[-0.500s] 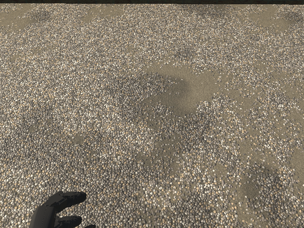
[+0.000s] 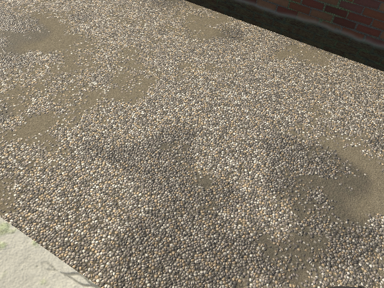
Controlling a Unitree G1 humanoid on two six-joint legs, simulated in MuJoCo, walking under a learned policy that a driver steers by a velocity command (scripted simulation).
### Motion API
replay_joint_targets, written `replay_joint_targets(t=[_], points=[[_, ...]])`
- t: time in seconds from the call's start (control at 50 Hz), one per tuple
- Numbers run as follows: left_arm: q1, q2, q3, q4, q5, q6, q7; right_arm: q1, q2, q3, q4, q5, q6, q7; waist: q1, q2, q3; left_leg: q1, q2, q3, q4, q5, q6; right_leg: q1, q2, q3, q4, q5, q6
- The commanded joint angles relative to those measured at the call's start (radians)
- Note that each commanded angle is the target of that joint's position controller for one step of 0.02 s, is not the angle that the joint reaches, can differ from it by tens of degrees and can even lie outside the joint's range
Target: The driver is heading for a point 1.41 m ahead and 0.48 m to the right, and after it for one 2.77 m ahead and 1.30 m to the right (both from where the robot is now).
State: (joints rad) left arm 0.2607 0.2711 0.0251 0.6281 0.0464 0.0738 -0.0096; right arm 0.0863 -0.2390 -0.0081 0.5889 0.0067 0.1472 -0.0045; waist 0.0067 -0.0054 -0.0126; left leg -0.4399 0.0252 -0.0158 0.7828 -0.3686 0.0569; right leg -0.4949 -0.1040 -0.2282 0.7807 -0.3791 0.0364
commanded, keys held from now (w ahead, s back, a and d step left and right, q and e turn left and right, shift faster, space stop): w+shift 0.24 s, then w+e+shift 0.76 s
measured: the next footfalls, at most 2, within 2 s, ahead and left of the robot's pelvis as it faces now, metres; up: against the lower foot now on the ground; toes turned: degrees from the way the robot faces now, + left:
right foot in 0.22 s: +0.04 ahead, -0.07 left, +0.00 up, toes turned +1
left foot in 0.54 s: +0.17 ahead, +0.18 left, +0.00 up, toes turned -5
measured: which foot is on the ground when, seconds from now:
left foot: down 0.00-0.24, up 0.26-0.52, down 0.54-0.90, up 0.92-1.00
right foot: up 0.00-0.20, down 0.22-0.58, up 0.60-0.86, down 0.88-1.00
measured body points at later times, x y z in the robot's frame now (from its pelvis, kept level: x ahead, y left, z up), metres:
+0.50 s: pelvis +0.02 +0.04 +0.01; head +0.04 +0.04 +0.46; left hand +0.15 +0.28 -0.09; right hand +0.30 -0.17 -0.01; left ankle +0.13 +0.19 -0.70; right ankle +0.00 -0.07 -0.71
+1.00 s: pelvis +0.05 +0.08 -0.02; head +0.07 +0.04 +0.43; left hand +0.36 +0.17 -0.07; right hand +0.08 -0.23 -0.12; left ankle +0.14 +0.21 -0.67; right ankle +0.05 -0.01 -0.71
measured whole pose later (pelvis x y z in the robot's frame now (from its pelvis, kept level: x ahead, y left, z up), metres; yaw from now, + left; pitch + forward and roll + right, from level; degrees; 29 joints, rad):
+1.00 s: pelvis +0.05 +0.08 -0.02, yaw -29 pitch +1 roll +2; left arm 0.04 0.20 0.00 0.52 0.00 0.10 -0.02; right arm 0.15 -0.28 -0.04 0.61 -0.03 0.03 -0.05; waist 0.01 0.05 0.05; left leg -0.56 0.05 0.04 1.10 -0.48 -0.11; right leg -0.51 0.06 0.05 0.90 -0.40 -0.06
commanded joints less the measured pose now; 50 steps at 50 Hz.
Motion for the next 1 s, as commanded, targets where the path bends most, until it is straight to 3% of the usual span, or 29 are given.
replay_joint_targets(t=[0.02,0.06,0.08,0.12,0.18,0.22,0.24,0.26,0.28,0.32,0.36,0.42,0.48,0.54,0.56,0.58,0.62,0.64,0.66,0.72,0.74,0.8,0.86,0.88,0.9,0.92,0.94,0.96,1.0], points=[[-0.285,0.072,0.009,-0.226,-0.018,-0.010,-0.017,0.069,-0.213,-0.057,-0.046,0.003,-0.022,-0.035,-0.110,0.319,0.044,0.031,0.241,-0.523,-0.551,-0.477,0.200,-0.393,0.108,0.197,0.417,-0.047,0.087],[-0.167,0.042,0.002,-0.167,-0.018,-0.037,-0.009,-0.154,-0.160,-0.035,-0.103,-0.046,-0.057,-0.052,0.023,0.245,-0.048,-0.169,0.129,-0.324,-0.496,-0.182,0.141,-0.101,0.155,0.178,0.514,0.108,0.098],[-0.114,0.064,0.017,-0.143,-0.017,-0.034,-0.006,-0.219,-0.144,-0.026,-0.134,-0.044,-0.085,-0.054,0.064,0.192,-0.083,-0.185,0.090,-0.250,-0.469,-0.057,0.128,-0.001,0.162,0.167,0.483,0.145,0.093],[-0.119,0.072,0.017,-0.134,-0.015,-0.033,-0.007,-0.193,-0.097,-0.015,-0.134,-0.015,-0.115,-0.040,0.056,0.118,-0.121,-0.055,0.111,-0.268,-0.412,0.019,0.125,0.010,0.124,0.203,0.341,0.115,0.057],[-0.186,0.023,-0.012,-0.142,-0.042,-0.041,0.007,-0.086,-0.093,-0.031,-0.119,-0.015,-0.136,-0.020,-0.021,0.104,-0.119,0.072,0.117,-0.280,-0.356,0.139,0.140,0.140,0.085,0.203,-0.036,-0.040,-0.010],[-0.085,-0.053,-0.030,-0.097,-0.040,-0.045,0.008,-0.075,-0.080,-0.033,-0.113,0.010,-0.122,-0.018,0.032,0.021,-0.106,-0.026,0.083,-0.279,-0.274,0.088,0.111,0.396,0.107,0.139,-0.293,0.128,-0.048],[0.006,-0.048,-0.032,-0.070,-0.004,-0.060,0.011,-0.082,0.014,-0.013,-0.120,0.018,-0.125,-0.016,0.056,-0.183,-0.087,-0.254,-0.028,-0.219,0.020,0.002,0.065,0.580,-0.009,0.347,-0.257,0.125,-0.084],[0.019,0.111,0.011,-0.054,-0.002,-0.051,0.004,-0.149,0.016,0.004,-0.191,0.015,-0.128,-0.017,0.081,-0.362,-0.011,-0.520,-0.123,-0.117,0.046,-0.077,0.012,0.619,-0.157,0.636,-0.280,0.255,-0.134],[0.041,0.162,0.043,-0.052,-0.007,-0.043,0.013,-0.226,-0.042,-0.012,-0.222,-0.007,-0.135,-0.020,0.120,-0.248,-0.013,-0.616,-0.099,-0.186,0.136,-0.026,-0.023,0.598,-0.241,0.818,-0.360,0.141,-0.207],[-0.098,0.109,0.019,-0.099,-0.017,-0.055,0.018,-0.251,-0.096,-0.028,-0.219,-0.024,-0.145,-0.015,0.044,-0.053,-0.006,-0.595,-0.051,-0.163,0.241,0.058,-0.081,0.468,-0.232,0.835,-0.395,-0.011,-0.267],[-0.213,0.047,-0.003,-0.127,-0.037,-0.081,0.014,-0.206,-0.066,-0.013,-0.204,-0.034,-0.139,-0.004,-0.019,-0.054,-0.021,-0.369,0.007,-0.082,0.163,0.141,-0.127,0.244,-0.126,0.687,-0.415,-0.024,-0.210],[-0.251,0.060,0.003,-0.136,-0.049,-0.104,-0.006,-0.186,-0.026,0.006,-0.186,-0.015,-0.125,0.001,-0.025,-0.092,-0.037,-0.026,-0.012,0.001,0.052,0.225,-0.142,0.019,-0.011,0.537,-0.443,0.088,-0.169],[-0.161,0.097,0.029,-0.119,-0.040,-0.071,-0.016,-0.216,-0.027,0.012,-0.190,0.003,-0.132,0.001,0.025,-0.069,-0.045,0.036,-0.024,0.033,-0.117,0.197,-0.130,0.120,0.017,0.529,-0.373,0.136,-0.203],[-0.136,0.085,0.037,-0.121,-0.054,-0.047,-0.009,-0.107,-0.019,0.011,-0.165,-0.018,-0.137,-0.014,0.003,-0.039,-0.073,0.203,-0.013,0.046,-0.207,0.234,-0.097,0.146,0.037,0.559,-0.287,0.115,-0.194],[-0.091,0.039,0.028,-0.127,-0.062,-0.057,-0.008,-0.088,-0.056,-0.006,-0.154,-0.037,-0.144,-0.018,0.017,0.051,-0.111,0.332,0.046,0.006,-0.172,0.303,-0.074,0.068,0.086,0.497,-0.223,0.093,-0.162],[-0.107,0.005,0.014,-0.135,-0.070,-0.071,-0.009,-0.059,-0.100,-0.033,-0.141,-0.037,-0.150,-0.013,-0.032,0.165,-0.162,0.404,0.112,-0.072,-0.219,0.156,-0.050,-0.015,0.135,0.374,-0.115,0.044,-0.117],[-0.241,0.038,0.030,-0.181,-0.078,-0.070,-0.015,0.060,-0.169,-0.056,-0.112,-0.041,-0.150,-0.018,-0.115,0.265,-0.129,0.421,0.269,-0.319,-0.383,-0.038,0.036,-0.192,0.156,0.257,0.196,-0.036,-0.080],[-0.309,0.048,0.037,-0.212,-0.059,-0.064,-0.014,0.077,-0.147,-0.053,-0.091,-0.049,-0.164,-0.029,-0.119,0.175,-0.079,0.355,0.341,-0.361,-0.394,0.016,0.068,-0.261,0.125,0.302,0.333,-0.059,-0.065],[-0.318,0.033,0.034,-0.221,-0.047,-0.057,-0.016,0.078,-0.134,-0.048,-0.077,-0.052,-0.179,-0.038,-0.094,0.127,-0.071,0.309,0.347,-0.342,-0.380,0.051,0.078,-0.271,0.107,0.327,0.396,-0.042,-0.059],[-0.260,0.009,0.028,-0.206,-0.040,-0.024,-0.023,0.034,-0.101,-0.039,-0.047,-0.049,-0.213,-0.040,-0.024,0.144,-0.081,0.203,0.319,-0.182,-0.355,0.159,0.056,-0.205,0.074,0.309,0.444,0.026,-0.032],[-0.275,0.013,0.026,-0.201,-0.044,-0.008,-0.023,0.021,-0.096,-0.031,-0.038,-0.049,-0.210,-0.043,-0.009,0.158,-0.073,0.163,0.296,-0.098,-0.347,0.331,0.031,-0.140,0.075,0.300,0.370,0.049,-0.036],[-0.255,0.000,0.016,-0.192,-0.054,0.020,-0.024,0.003,-0.124,-0.039,-0.023,-0.037,-0.213,-0.037,0.014,0.194,-0.115,0.126,0.257,0.072,-0.285,0.542,-0.002,0.070,0.085,0.207,0.203,0.052,-0.045],[-0.276,-0.003,0.009,-0.197,-0.059,0.017,-0.031,0.028,-0.160,-0.060,-0.008,-0.031,-0.209,-0.037,0.022,0.134,-0.131,0.127,0.286,0.126,-0.238,0.456,-0.032,0.196,0.082,0.165,0.047,0.101,-0.090],[-0.224,-0.019,0.005,-0.173,-0.053,0.013,-0.034,0.023,-0.152,-0.062,-0.006,-0.022,-0.198,-0.040,0.051,0.073,-0.154,0.098,0.263,0.167,-0.145,0.435,-0.054,0.301,0.099,0.159,-0.034,0.125,-0.110],[-0.135,-0.014,0.002,-0.139,-0.043,0.006,-0.034,0.053,-0.131,-0.055,-0.011,-0.038,-0.173,-0.045,0.059,-0.018,-0.149,0.021,0.180,0.213,0.012,0.430,-0.089,0.375,0.118,0.196,-0.030,0.233,-0.150],[-0.062,0.076,0.027,-0.116,-0.064,0.009,-0.028,0.004,-0.128,-0.053,-0.064,-0.047,-0.148,-0.052,0.113,-0.195,-0.140,-0.185,0.074,0.232,0.201,0.248,-0.141,0.458,0.068,0.361,-0.021,0.529,-0.222],[-0.047,0.172,0.052,-0.121,-0.073,0.022,-0.022,-0.142,-0.111,-0.046,-0.153,-0.047,-0.135,-0.056,0.173,-0.368,-0.120,-0.433,-0.042,0.140,0.319,-0.227,-0.174,0.452,-0.032,0.664,-0.172,0.586,-0.301],[-0.148,0.137,0.044,-0.166,-0.051,0.023,-0.010,-0.169,-0.070,-0.034,-0.173,-0.038,-0.135,-0.055,0.127,-0.245,-0.103,-0.445,-0.043,0.019,0.425,-0.200,-0.203,0.355,-0.085,0.717,-0.196,0.593,-0.324],[-0.323,0.089,0.021,-0.210,-0.030,0.010,0.006,-0.051,-0.072,-0.037,-0.146,-0.036,-0.141,-0.052,0.013,-0.209,-0.121,-0.334,-0.050,-0.007,0.440,-0.089,-0.211,0.170,-0.017,0.648,-0.180,0.530,-0.280]])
